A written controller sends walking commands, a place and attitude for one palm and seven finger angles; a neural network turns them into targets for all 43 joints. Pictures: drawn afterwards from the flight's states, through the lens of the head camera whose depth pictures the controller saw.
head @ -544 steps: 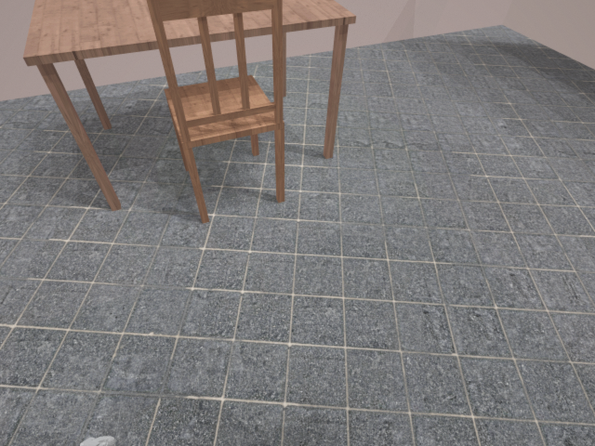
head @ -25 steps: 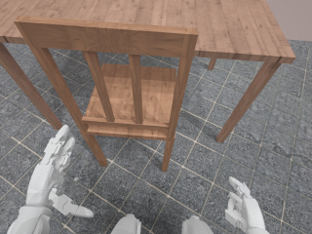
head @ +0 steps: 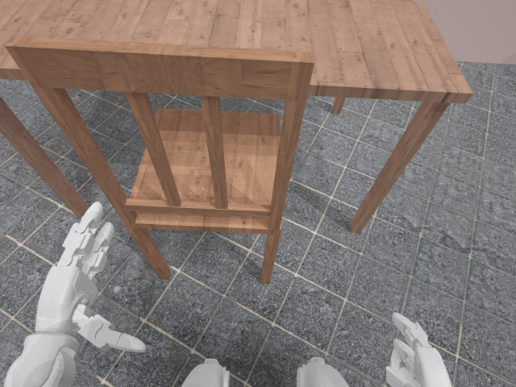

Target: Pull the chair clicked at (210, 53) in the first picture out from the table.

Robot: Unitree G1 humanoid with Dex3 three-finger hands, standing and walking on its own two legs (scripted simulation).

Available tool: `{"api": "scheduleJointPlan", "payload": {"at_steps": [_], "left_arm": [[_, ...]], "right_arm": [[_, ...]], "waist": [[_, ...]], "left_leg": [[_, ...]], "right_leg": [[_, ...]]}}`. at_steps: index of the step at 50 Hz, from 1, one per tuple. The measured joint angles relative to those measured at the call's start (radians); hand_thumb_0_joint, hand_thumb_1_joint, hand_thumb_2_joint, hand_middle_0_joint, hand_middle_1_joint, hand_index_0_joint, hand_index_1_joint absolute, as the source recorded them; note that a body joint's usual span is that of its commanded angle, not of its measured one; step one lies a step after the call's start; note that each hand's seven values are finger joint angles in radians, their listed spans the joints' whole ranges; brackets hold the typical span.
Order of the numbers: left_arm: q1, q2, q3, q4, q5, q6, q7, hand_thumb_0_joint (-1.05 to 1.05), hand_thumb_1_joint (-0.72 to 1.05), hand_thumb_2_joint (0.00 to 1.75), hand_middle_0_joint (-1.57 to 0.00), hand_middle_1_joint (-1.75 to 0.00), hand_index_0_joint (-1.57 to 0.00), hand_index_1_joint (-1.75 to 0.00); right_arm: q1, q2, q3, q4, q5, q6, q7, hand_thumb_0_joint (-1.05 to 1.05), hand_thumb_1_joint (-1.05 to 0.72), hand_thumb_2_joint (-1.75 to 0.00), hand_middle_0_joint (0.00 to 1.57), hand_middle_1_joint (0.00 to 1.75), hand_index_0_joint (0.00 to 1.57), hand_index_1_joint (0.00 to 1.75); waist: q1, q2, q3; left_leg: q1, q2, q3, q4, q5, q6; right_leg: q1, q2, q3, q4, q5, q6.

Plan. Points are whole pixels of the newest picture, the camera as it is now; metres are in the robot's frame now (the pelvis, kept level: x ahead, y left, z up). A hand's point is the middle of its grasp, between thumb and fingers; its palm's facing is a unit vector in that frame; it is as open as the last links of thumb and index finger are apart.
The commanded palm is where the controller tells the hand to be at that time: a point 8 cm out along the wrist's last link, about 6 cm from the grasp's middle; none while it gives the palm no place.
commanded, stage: raise the hand toward the chair's back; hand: left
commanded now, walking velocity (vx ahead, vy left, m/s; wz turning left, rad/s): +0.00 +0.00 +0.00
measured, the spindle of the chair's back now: (159, 158) +0.50 +0.21 +0.00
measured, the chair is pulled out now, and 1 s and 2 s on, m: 0.00 0.00 0.00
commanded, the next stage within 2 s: aim the fingers beside a spindle in 0.18 s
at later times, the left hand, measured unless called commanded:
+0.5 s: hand (126, 287) +0.25 +0.20 +0.03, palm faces +0.00 -1.00 -0.05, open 16.9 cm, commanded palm +0.23 +0.25 +0.03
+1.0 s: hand (141, 263) +0.29 +0.19 +0.01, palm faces +0.00 -1.00 -0.06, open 16.9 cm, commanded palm +0.28 +0.25 +0.01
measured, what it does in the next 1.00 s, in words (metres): stands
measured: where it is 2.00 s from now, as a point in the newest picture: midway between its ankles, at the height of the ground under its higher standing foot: outside the picture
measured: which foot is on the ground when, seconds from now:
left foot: down 0.00-1.00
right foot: down 0.00-1.00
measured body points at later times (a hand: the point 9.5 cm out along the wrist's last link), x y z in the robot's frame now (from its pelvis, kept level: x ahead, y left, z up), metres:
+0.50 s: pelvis -0.01 -0.01 -0.01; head +0.07 +0.00 +0.44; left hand +0.24 +0.25 +0.04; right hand +0.17 -0.24 -0.09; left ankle -0.01 +0.11 -0.66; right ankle +0.02 -0.13 -0.66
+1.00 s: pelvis -0.01 -0.01 -0.02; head +0.09 +0.00 +0.42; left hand +0.29 +0.24 +0.02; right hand +0.14 -0.26 -0.11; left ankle -0.01 +0.11 -0.66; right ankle +0.02 -0.13 -0.66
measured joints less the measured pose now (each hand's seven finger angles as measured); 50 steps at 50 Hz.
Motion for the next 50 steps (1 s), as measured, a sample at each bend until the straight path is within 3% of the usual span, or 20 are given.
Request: {"api": "scheduleJointPlan", "payload": {"at_steps": [21, 50], "left_arm": [[-0.039, -0.009, -0.009, 0.038, -0.001, -0.024, -0.014, -0.01, -0.5, 0.3, -0.06, -0.08, -0.06, -0.08], [-0.27, 0.001, 0.015, 0.239, 0.027, -0.053, 0.0, -0.01, -0.5, 0.3, -0.07, -0.08, -0.06, -0.08]], "right_arm": [[-0.029, 0.007, 0.015, 0.001, -0.002, -0.009, -0.001, 0.01, -0.91, -0.89, 0.21, 0.3, 0.21, 0.3], [-0.02, -0.007, 0.008, 0.033, -0.011, 0.02, 0.006, 0.01, -0.91, -0.89, 0.21, 0.3, 0.21, 0.3]], "waist": [[0.014, 0.006, -0.001], [-0.009, 0.002, -0.001]], "left_leg": [[-0.02, -0.002, -0.012, 0.017, 0.003, -0.006], [-0.112, 0.0, 0.006, 0.069, -0.004, -0.007]], "right_leg": [[-0.016, -0.003, -0.01, 0.02, -0.003, -0.007], [-0.123, -0.002, 0.011, 0.083, -0.009, -0.01]]}}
